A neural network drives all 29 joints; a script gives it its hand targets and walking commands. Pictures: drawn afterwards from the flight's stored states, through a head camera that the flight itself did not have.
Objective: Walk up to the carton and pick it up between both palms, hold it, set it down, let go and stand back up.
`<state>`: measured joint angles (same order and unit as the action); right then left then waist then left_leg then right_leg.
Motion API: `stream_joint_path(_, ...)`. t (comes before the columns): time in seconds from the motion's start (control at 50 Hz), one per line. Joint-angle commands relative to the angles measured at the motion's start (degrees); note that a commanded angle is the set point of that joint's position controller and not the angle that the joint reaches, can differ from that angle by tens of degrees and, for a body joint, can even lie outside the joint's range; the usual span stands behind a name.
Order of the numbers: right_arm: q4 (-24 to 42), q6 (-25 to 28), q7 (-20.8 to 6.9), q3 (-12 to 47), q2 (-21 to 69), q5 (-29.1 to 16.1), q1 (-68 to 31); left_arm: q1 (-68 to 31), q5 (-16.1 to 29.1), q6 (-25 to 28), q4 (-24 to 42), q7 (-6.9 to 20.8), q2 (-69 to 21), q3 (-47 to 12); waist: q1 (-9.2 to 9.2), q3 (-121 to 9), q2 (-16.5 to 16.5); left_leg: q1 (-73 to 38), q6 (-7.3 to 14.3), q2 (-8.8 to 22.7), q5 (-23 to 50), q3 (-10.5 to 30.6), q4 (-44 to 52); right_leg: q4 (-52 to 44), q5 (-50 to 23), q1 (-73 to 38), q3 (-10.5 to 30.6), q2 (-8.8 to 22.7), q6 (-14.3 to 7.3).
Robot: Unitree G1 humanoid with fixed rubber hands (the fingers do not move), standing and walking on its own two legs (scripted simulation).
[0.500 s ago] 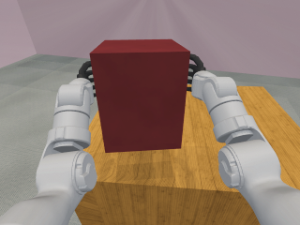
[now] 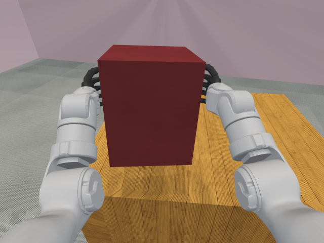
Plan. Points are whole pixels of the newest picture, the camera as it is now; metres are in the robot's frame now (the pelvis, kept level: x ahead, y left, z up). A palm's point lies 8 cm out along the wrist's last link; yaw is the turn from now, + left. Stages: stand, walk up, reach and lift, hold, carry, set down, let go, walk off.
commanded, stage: set down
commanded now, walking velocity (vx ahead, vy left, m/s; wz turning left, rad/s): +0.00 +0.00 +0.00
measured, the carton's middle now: (150, 102) +0.40 +0.02 +0.22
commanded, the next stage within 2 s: none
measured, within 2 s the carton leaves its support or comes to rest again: neither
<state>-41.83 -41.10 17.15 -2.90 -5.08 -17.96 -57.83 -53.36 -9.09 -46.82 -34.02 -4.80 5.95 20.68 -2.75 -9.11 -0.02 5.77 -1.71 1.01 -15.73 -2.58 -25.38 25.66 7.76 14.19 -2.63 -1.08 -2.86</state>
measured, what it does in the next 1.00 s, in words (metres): stands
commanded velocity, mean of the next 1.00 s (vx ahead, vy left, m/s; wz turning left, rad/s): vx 0.00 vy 0.00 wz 0.00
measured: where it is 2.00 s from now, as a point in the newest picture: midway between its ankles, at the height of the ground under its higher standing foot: outside the picture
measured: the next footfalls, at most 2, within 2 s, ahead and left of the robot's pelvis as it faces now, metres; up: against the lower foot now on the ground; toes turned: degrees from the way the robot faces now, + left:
none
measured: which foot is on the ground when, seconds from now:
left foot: down 0.00-1.00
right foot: down 0.00-1.00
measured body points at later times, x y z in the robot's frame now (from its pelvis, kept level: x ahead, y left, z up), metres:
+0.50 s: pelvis +0.00 +0.00 +0.00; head -0.08 +0.00 +0.44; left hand +0.41 +0.16 +0.22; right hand +0.40 -0.13 +0.22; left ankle -0.02 +0.13 -0.74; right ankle +0.07 -0.08 -0.74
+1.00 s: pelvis +0.00 +0.00 +0.00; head -0.06 +0.00 +0.45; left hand +0.41 +0.16 +0.20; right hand +0.41 -0.14 +0.20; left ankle -0.02 +0.13 -0.74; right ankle +0.07 -0.08 -0.74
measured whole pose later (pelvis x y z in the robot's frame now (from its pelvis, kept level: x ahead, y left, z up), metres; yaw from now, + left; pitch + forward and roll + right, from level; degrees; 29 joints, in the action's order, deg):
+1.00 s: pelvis +0.00 +0.00 +0.00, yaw +0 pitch -4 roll +1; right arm -52.6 -18.6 10.1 -6.7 -3.2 -10.0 -53.8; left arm -51.3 -9.4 -29.1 -45.3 -8.4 5.1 16.5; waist -2.7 -3.7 0.6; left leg 5.1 -1.5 1.0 -15.7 -2.6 -25.3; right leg 25.4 7.7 13.4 -2.6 -1.1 -2.9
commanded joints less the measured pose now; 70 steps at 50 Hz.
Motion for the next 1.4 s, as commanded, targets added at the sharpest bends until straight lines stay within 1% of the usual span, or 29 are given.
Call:
stream_joint_path(0.0, 32.9, 5.6, -7.6, 18.4, 39.8, -14.6, -55.3, -54.9, 16.5, 5.7, 27.0, 5.5, -41.1, -27.6, -3.32, -33.5, -3.3, 9.8, 0.0, -4.6, 21.0, 6.0, 4.0, -4.0, -26.1, -33.8, 4.7, -3.0, 3.9)
stream_joint_path(0.04, 32.8, 6.7, -7.4, 16.4, 37.6, -12.0, -57.1, -53.6, 15.5, 5.3, 21.6, 5.5, -39.4, -25.9, -2.79, -28.3, -1.0, 10.8, 0.0, -4.6, 17.7, 5.8, 4.2, -4.6, -22.1, -30.0, 4.1, -3.2, 3.5)
stream_joint_path(0.1, 18.7, 8.1, -8.3, 10.3, 35.4, -4.2, -57.7, -53.3, 10.2, 5.5, 8.4, 7.3, -35.3, -18.1, -2.14, -14.1, -0.1, 13.4, 1.3, -3.7, 2.4, 5.2, 7.8, -8.3, -3.9, -22.5, 3.8, -0.8, 3.4)
stream_joint_path(0.12, 16.2, 9.2, -9.1, 10.0, 36.6, -3.6, -59.5, -53.0, 8.6, 6.0, 5.4, 8.0, -34.7, -15.0, 1.26, -14.3, 1.7, 13.2, 1.6, -3.1, -0.2, 4.7, 8.1, -9.9, 3.5, -21.3, 5.0, 0.6, 3.6)
stream_joint_path(0.16, 9.9, 11.6, -10.4, 6.2, 35.9, 1.4, -56.7, -50.7, 5.8, 7.9, -0.1, 8.9, -33.9, -11.6, 0.75, -9.0, 3.3, 14.8, 2.2, -2.4, -5.0, 4.6, 10.0, -10.5, 10.2, -19.6, 4.0, 0.9, 3.4)
stream_joint_path(0.2, 3.0, 13.9, -12.0, 2.5, 35.5, 3.7, -52.6, -51.3, 3.6, 10.1, 0.5, 9.3, -33.0, -8.1, 0.97, -5.5, -0.4, 15.1, 1.9, -2.4, -7.3, 3.8, 11.4, -10.8, 13.0, -18.8, 3.9, 1.0, 3.2)
stream_joint_path(0.28, -3.1, 20.3, -14.4, -2.2, 38.1, 7.6, -49.4, -55.5, 4.7, 17.6, 0.6, 9.3, -33.0, -8.5, 0.25, -11.4, -2.1, 14.4, 1.3, -2.4, -3.5, 3.4, 11.7, -10.1, 8.2, -22.6, 3.9, 0.7, 3.1)
stream_joint_path(0.36, -1.3, 25.0, -14.9, 1.6, 41.7, 6.6, -50.3, -62.1, 10.4, 23.7, 9.0, 6.9, -35.1, -15.7, -1.64, -20.5, -0.5, 10.6, 0.9, -3.2, 7.5, 3.4, 9.5, -7.1, -10.3, -27.7, 2.6, -0.7, 3.8)
stream_joint_path(0.42, 4.2, 28.3, -14.8, 5.1, 41.5, 4.7, -54.1, -60.6, 11.6, 24.6, 8.5, 5.8, -38.9, -19.6, -1.85, -24.1, -2.1, 9.0, 0.3, -3.4, 11.3, 3.4, 9.2, -6.1, -16.1, -31.0, 0.8, -1.5, 3.0)
stream_joint_path(0.44, 8.3, 29.3, -14.6, 6.5, 39.0, 3.5, -55.7, -58.3, 13.4, 24.5, 8.9, 5.2, -41.5, -24.2, -3.71, -28.7, -3.7, 7.2, -0.7, -3.3, 13.5, 4.4, 7.7, -5.9, -17.3, -31.1, 0.5, -2.0, 2.2)
stream_joint_path(0.5, 11.3, 29.9, -13.4, 9.1, 37.9, 2.8, -55.1, -51.1, 12.1, 23.3, 5.3, 5.2, -41.5, -24.5, -2.84, -25.4, -1.1, 5.8, 0.0, -4.0, 14.7, 4.1, 6.7, -6.8, -20.7, -30.9, 0.8, -1.8, 2.8)
stream_joint_path(0.52, 9.4, 30.1, -13.4, 9.2, 37.8, 2.5, -55.1, -52.4, 11.6, 23.2, 4.7, 4.9, -42.8, -25.1, -3.39, -23.8, -3.1, 6.3, -0.5, -4.0, 14.2, 4.3, 7.4, -7.1, -17.4, -30.1, 0.2, -2.0, 2.6)
stream_joint_path(0.56, 18.0, 31.5, -13.3, 12.8, 38.2, 0.2, -57.4, -50.9, 12.3, 22.4, 8.8, 4.4, -44.7, -27.9, -1.83, -29.2, -2.5, 5.6, -0.5, -3.8, 18.7, 5.0, 5.8, -6.0, -22.1, -32.4, 0.2, -2.3, 2.3)
stream_joint_path(0.6, 19.3, 31.1, -12.9, 13.4, 38.9, 0.3, -57.5, -49.6, 13.8, 22.3, 8.3, 3.8, -46.4, -29.7, -3.03, -27.7, -1.9, 5.9, -0.6, -3.9, 17.5, 5.0, 5.6, -5.9, -21.2, -29.9, 0.2, -2.6, 2.4)
stream_joint_path(0.62, 18.6, 30.1, -13.0, 14.3, 39.5, -0.1, -57.6, -49.8, 12.7, 21.9, 8.6, 3.8, -44.8, -27.6, -0.34, -25.1, -1.0, 7.3, 0.1, -3.8, 17.7, 4.7, 5.9, -6.4, -20.7, -29.6, 0.5, -2.4, 2.8)
stream_joint_path(0.66, 20.6, 30.1, -13.3, 15.0, 40.8, 1.0, -59.4, -48.9, 12.4, 21.7, 7.9, 3.8, -43.1, -25.7, 1.23, -25.8, 0.5, 9.9, 1.2, -4.2, 12.2, 4.2, 7.3, -6.2, -17.4, -29.7, 1.3, -1.6, 3.1)
stream_joint_path(0.68, 17.7, 29.4, -13.1, 14.5, 39.8, 1.5, -55.8, -48.9, 12.3, 21.4, 7.9, 3.9, -43.8, -27.2, -0.84, -25.2, -0.8, 8.1, 0.7, -4.2, 11.0, 4.6, 7.1, -6.3, -17.2, -28.6, 0.7, -1.5, 3.1)
stream_joint_path(0.7, 15.0, 28.7, -13.3, 14.7, 40.7, 2.6, -54.0, -45.7, 10.8, 21.1, 5.3, 4.2, -42.0, -23.1, 1.03, -21.7, 1.0, 9.3, 1.7, -4.0, 9.8, 3.8, 7.9, -7.0, -16.2, -28.7, 1.2, -0.9, 3.6)
stream_joint_path(0.72, 11.9, 28.6, -13.1, 13.6, 39.1, 2.7, -52.5, -46.9, 10.2, 20.7, 5.2, 4.5, -42.1, -23.8, -0.27, -19.4, -0.1, 9.2, 1.2, -3.8, 9.0, 4.2, 8.5, -7.0, -15.6, -27.7, 1.1, -1.3, 3.4)
stream_joint_path(0.8, 9.5, 28.3, -13.7, 10.2, 38.8, 6.2, -51.8, -45.5, 8.7, 20.8, 2.6, 5.3, -40.0, -20.3, 0.49, -16.9, 2.6, 11.1, 2.1, -3.7, 2.1, 3.2, 10.2, -8.1, -7.6, -24.8, 1.0, -0.5, 3.7)
stream_joint_path(0.84, 5.5, 28.8, -14.7, 6.7, 37.1, 8.5, -51.5, -46.0, 7.7, 21.1, -1.4, 5.3, -39.8, -19.1, 0.01, -15.4, 0.2, 12.0, 1.9, -3.4, -0.9, 3.1, 10.9, -8.6, -1.9, -22.2, 0.4, -0.5, 3.3)
stream_joint_path(0.92, 3.3, 29.5, -15.1, 6.5, 38.3, 8.1, -46.7, -46.5, 9.0, 23.0, 1.8, 4.7, -41.0, -20.0, -0.71, -15.6, 0.4, 9.6, 1.1, -3.1, 3.7, 3.4, 10.1, -8.2, -6.8, -22.5, 0.3, -1.1, 3.1)
stream_joint_path(0.94, 8.7, 30.3, -15.0, 9.4, 41.0, 6.7, -50.7, -47.9, 10.5, 23.9, 4.2, 5.0, -42.1, -21.5, 0.62, -19.5, 1.5, 9.1, 1.4, -3.4, 5.7, 3.0, 9.4, -7.5, -10.5, -24.8, 0.9, -0.8, 3.6)
stream_joint_path(1.08, 6.1, 32.1, -16.6, 8.6, 38.6, 7.4, -44.7, -49.2, 10.6, 27.0, 9.5, 2.5, -45.9, -27.8, -2.51, -25.9, -3.7, 5.8, -0.7, -3.2, 11.4, 4.8, 7.7, -5.7, -15.6, -24.6, 0.3, -1.5, 2.4)
stream_joint_path(1.12, 5.9, 32.5, -16.4, 9.1, 39.2, 8.0, -46.4, -46.5, 9.9, 27.1, 4.5, 2.4, -45.7, -26.5, -0.90, -21.2, -2.5, 7.7, -0.6, -3.3, 9.5, 4.3, 7.7, -6.7, -13.7, -23.4, 0.4, -1.5, 2.5)
stream_joint_path(1.2, 6.6, 32.6, -16.5, 7.5, 38.1, 9.2, -46.9, -44.0, 9.8, 27.0, 0.8, 2.8, -44.8, -24.7, -1.13, -18.6, 0.1, 9.0, 0.4, -3.1, 6.0, 3.5, 8.7, -7.3, -10.2, -21.9, 0.3, -1.2, 2.9)
stream_joint_path(1.22, 9.8, 33.2, -16.7, 9.0, 40.0, 9.1, -51.1, -45.2, 9.8, 27.0, 0.1, 3.1, -44.5, -24.1, 1.01, -19.3, 1.1, 11.4, 1.0, -3.3, 4.0, 2.9, 8.6, -6.9, -9.8, -23.3, 1.1, -0.6, 3.4)
stream_joint_path(1.3, 5.4, 33.1, -17.3, 8.0, 41.0, 10.3, -46.6, -48.5, 10.7, 29.0, 2.9, 2.3, -45.8, -25.1, -1.12, -21.2, 0.2, 10.7, 0.8, -2.8, 3.9, 3.4, 9.0, -6.4, -9.6, -22.4, 1.0, -0.5, 3.0)
stream_joint_path(1.38, 7.0, 33.8, -17.7, 9.1, 41.5, 9.8, -46.9, -48.1, 10.2, 29.7, 4.0, 1.4, -45.6, -25.5, 0.70, -23.2, -0.5, 10.5, 0.6, -2.7, 4.8, 3.1, 8.8, -6.1, -10.2, -22.2, 1.1, -0.6, 2.9)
